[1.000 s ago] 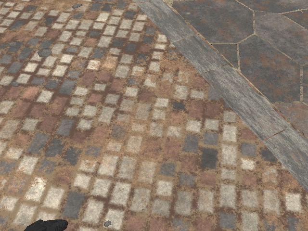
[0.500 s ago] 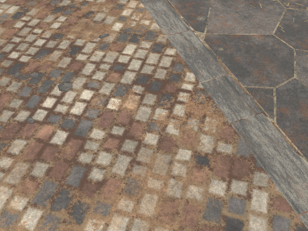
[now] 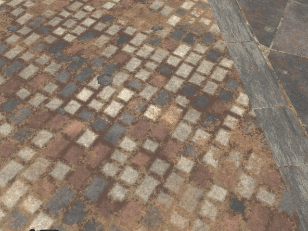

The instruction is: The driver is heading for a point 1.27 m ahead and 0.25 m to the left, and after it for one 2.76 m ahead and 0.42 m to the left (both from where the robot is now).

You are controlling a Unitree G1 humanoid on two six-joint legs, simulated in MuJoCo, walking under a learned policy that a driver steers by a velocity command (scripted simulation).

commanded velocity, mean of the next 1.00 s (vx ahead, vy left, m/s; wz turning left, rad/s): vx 0.27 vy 0.00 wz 0.50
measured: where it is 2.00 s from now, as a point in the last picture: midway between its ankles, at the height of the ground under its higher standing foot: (78, 162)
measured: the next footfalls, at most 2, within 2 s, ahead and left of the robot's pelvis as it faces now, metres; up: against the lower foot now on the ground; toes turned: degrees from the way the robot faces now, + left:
right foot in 0.14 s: +0.17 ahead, -0.14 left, +0.00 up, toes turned +11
left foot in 0.56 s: +0.07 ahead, +0.10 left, +0.00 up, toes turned +22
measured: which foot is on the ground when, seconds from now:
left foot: down 0.00-0.14, up 0.16-0.54, down 0.56-1.00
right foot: up 0.00-0.12, down 0.14-0.54, up 0.56-0.98, down 1.00-1.00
